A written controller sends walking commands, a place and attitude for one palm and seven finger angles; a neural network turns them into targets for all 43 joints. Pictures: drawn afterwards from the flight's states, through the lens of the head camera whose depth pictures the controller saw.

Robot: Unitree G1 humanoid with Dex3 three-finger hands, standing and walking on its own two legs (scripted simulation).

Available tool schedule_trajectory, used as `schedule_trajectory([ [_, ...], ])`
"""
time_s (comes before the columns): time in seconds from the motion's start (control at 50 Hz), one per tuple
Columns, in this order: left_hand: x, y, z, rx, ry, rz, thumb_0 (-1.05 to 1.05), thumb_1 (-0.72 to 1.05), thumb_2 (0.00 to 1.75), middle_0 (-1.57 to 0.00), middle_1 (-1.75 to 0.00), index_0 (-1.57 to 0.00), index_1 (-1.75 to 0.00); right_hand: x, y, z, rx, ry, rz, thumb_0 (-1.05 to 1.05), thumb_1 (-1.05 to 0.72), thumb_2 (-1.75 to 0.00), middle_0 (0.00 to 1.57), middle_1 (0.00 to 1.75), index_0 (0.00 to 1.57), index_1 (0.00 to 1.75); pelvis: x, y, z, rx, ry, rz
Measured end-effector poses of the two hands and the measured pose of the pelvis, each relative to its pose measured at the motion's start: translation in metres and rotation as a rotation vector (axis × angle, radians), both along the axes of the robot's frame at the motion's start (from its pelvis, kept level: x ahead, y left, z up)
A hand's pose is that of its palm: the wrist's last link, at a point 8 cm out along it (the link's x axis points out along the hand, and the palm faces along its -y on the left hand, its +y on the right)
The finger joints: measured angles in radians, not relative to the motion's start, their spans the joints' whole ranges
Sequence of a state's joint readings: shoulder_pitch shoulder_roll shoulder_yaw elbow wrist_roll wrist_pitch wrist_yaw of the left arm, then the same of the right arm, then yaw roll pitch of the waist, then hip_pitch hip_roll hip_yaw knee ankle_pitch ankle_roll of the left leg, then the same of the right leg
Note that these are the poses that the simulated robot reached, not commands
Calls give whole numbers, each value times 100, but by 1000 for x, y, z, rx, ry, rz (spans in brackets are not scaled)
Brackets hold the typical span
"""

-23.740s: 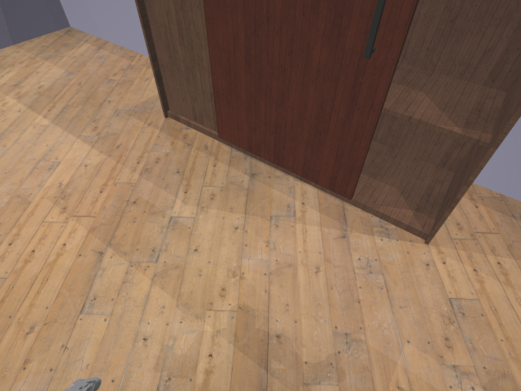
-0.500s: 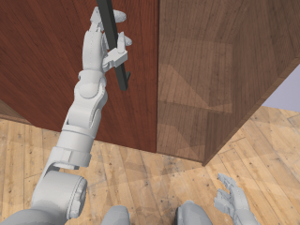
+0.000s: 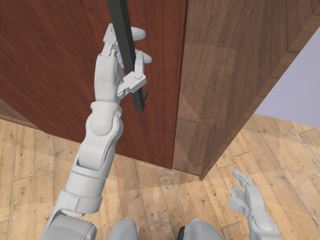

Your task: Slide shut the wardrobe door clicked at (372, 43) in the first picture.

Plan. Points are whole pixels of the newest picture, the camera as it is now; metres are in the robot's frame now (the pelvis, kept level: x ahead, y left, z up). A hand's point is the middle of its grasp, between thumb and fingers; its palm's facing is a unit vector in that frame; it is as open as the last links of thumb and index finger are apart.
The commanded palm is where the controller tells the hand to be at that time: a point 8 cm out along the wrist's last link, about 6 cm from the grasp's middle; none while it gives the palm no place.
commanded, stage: step sideways, sliding the door along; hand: left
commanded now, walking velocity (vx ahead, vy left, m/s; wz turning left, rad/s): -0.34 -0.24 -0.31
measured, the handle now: (134, 55) +0.44 +0.10 +0.18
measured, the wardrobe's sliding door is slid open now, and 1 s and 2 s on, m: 0.17 0.00 0.00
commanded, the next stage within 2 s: stop walking and hold the door there in 1.22 s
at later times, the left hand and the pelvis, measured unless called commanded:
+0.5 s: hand (230, 95) +0.36 -0.08 +0.18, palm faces -0.09 -0.99 -0.14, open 6.1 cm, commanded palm +0.34 -0.05 +0.19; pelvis -0.03 -0.13 -0.01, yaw -9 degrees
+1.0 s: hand (242, 92) +0.36 -0.10 +0.19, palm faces +0.24 -0.97 -0.03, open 6.4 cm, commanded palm +0.31 -0.12 +0.19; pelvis -0.08 -0.27 -0.01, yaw -10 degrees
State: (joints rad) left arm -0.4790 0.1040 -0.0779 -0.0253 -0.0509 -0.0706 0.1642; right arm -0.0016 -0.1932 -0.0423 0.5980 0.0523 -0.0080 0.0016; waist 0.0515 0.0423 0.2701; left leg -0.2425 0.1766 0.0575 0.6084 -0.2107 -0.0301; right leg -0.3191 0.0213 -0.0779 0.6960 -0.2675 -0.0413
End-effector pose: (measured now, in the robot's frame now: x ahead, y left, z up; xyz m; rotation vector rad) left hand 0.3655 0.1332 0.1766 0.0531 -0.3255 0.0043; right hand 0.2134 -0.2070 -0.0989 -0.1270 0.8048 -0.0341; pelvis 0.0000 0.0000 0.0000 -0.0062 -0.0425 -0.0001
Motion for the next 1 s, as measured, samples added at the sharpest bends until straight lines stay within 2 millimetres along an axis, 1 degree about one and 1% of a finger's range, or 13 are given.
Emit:
schedule_trajectory([
  [0.08,-4,-26,0,14,-11,-55,-1,78,84,-45,-140,-18,-137,2,-19,6,5,-20,11,1,-91,-90,20,30,20,30,1,-18,1,7,-4,-33],
  [0.18,-8,-60,-2,79,-60,-55,-4,75,84,-46,-140,-18,-137,6,-44,-6,59,-54,-1,1,-91,-90,20,30,20,30,2,-52,-13,-4,-29,-51],
  [0.22,-10,-74,-1,79,-62,-61,-3,75,84,-46,-140,-19,-137,2,-55,-9,66,-50,-32,1,-91,-90,20,30,20,30,-1,-62,-12,0,-24,-51],
  [0.34,-17,-115,-1,17,-34,-136,0,76,83,-46,-140,-24,-137,-30,-94,0,18,-30,-134,1,-91,-90,20,30,20,30,-13,-77,-3,30,15,-97],
  [0.42,-20,-138,2,52,-27,-160,0,73,80,-46,-140,-26,-138,-59,-121,2,17,4,-160,1,-91,-90,20,30,20,30,-21,-98,-1,12,5,-131],
  [0.48,-24,-156,3,91,-29,-141,-2,71,79,-46,-140,-28,-139,-78,-142,-7,40,20,-167,1,-91,-90,20,30,20,30,-26,-120,-7,-2,-3,-154],
  [0.52,-26,-159,3,82,-27,-82,-2,72,80,-46,-140,-27,-139,-89,-157,-14,51,31,-185,1,-91,-90,20,30,20,30,-33,-135,-11,-11,-12,-158],
  [0.56,-28,-162,3,65,-5,-39,-2,74,81,-46,-140,-27,-139,-103,-172,-14,40,49,-204,1,-91,-90,20,30,20,30,-42,-147,-9,7,-10,-157],
  [0.66,-35,-172,5,-11,65,38,0,80,84,-44,-140,-20,-138,-138,-204,1,-21,83,-219,1,-91,-90,20,30,20,30,-58,-166,5,53,10,-167],
  [0.76,-36,-174,5,-32,75,66,1,80,85,-38,-140,-20,-137,-161,-233,9,-69,81,-235,1,-91,-90,20,30,20,30,-70,-184,0,39,6,-167],
  [0.84,-38,-178,7,-52,113,106,1,81,84,-33,-140,-19,-136,-169,-246,10,-61,115,-188,1,-91,-90,20,30,20,30,-79,-204,6,2,-10,-160],
  [0.9,-40,-180,7,-56,127,144,1,81,85,-33,-140,-18,-136,-170,-254,7,-43,133,-147,1,-91,-90,20,30,20,30,-82,-222,8,-32,-11,-171],
  [1.0,-41,-184,6,-39,104,237,0,78,86,-38,-140,-12,-138,-159,-279,-6,2,101,-105,1,-90,-90,20,30,20,30,-84,-267,-6,-50,-24,-176],
])
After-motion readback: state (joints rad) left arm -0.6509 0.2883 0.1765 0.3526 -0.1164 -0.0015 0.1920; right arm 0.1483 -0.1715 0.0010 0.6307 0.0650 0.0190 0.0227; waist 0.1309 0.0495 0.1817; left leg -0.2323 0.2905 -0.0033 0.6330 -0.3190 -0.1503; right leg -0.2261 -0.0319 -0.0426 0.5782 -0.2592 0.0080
